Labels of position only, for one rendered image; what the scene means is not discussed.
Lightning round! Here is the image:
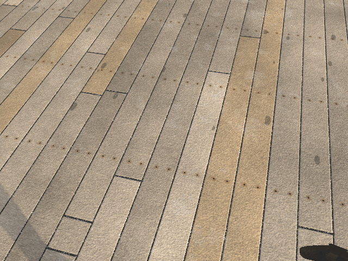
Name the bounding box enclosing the right robot hand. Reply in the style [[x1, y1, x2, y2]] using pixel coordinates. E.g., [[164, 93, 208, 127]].
[[300, 244, 348, 261]]

